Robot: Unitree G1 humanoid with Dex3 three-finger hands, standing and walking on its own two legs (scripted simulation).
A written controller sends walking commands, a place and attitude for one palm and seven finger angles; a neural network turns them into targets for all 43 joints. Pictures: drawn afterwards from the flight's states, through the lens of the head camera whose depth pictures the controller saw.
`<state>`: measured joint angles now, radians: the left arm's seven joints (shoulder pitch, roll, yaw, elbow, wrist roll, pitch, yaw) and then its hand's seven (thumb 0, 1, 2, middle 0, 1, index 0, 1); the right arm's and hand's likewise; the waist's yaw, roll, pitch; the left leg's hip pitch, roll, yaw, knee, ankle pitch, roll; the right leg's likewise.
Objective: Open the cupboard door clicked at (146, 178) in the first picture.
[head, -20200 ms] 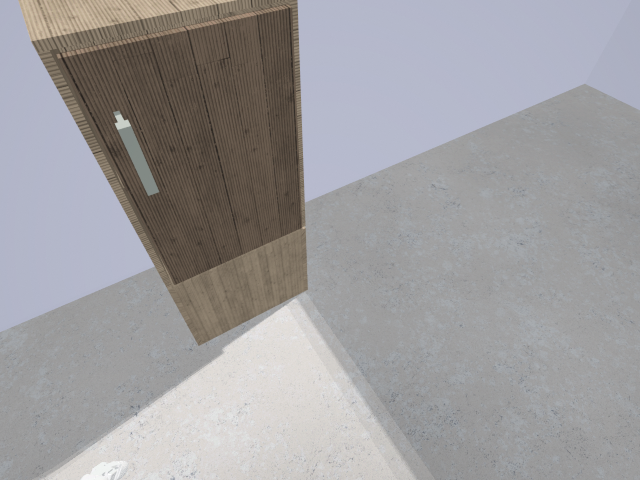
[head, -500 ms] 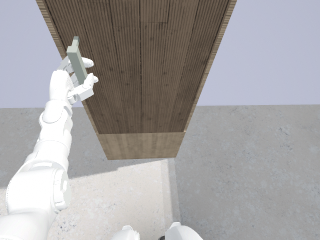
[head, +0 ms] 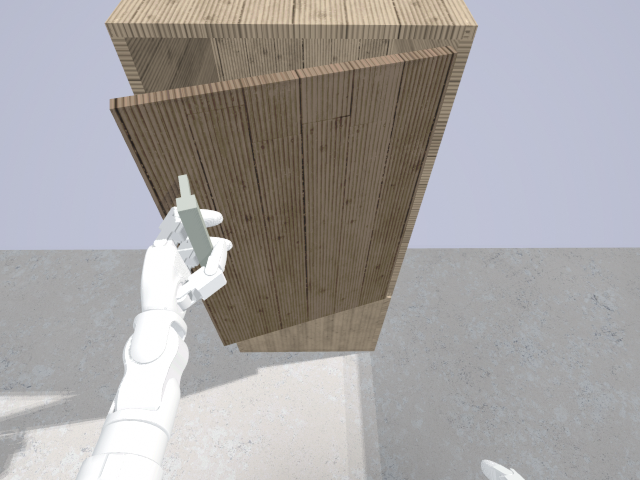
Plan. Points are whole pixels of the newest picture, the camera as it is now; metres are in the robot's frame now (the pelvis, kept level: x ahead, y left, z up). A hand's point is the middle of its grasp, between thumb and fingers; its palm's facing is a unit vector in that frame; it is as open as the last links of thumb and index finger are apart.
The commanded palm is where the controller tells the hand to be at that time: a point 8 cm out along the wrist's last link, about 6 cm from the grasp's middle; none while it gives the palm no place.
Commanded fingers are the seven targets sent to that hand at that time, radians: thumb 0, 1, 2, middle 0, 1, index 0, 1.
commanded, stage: pull the door open along its arc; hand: left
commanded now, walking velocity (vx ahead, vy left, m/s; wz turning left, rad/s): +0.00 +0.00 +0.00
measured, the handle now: (199, 229) +0.41 +0.16 +0.08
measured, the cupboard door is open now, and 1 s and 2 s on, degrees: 17 45 49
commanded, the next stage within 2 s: open thumb and fingers to let go in 0.52 s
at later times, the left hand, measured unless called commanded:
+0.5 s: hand (290, 352) +0.25 +0.04 +0.07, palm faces +0.37 -0.93 -0.02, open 6.3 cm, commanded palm +0.18 +0.07 +0.07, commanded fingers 0.00 0.90 0.90 -0.40 -1.35 -0.40 -1.35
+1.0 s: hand (303, 360) +0.24 +0.02 +0.08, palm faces +0.47 -0.88 -0.03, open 9.7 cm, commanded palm +0.19 +0.08 +0.07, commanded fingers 0.00 -0.50 0.30 -0.30 -1.20 -0.30 -1.20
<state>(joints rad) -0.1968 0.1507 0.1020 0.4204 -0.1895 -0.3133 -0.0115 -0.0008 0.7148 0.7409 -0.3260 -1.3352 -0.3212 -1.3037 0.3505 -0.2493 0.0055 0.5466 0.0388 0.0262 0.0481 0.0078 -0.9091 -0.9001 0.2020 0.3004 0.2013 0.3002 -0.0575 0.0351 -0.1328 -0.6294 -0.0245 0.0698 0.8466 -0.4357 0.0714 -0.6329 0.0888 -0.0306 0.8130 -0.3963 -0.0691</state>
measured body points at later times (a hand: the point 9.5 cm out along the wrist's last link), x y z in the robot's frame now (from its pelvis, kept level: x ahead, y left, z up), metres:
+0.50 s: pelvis +0.01 -0.06 +0.00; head +0.01 -0.08 +0.45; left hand +0.23 +0.09 +0.08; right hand +0.22 -0.24 -0.08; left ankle -0.01 +0.07 -0.70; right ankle +0.00 -0.08 -0.70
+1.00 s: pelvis -0.01 -0.12 -0.01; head +0.01 -0.17 +0.44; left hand +0.21 +0.07 +0.08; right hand +0.18 -0.33 -0.12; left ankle -0.01 +0.07 -0.69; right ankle +0.00 -0.08 -0.70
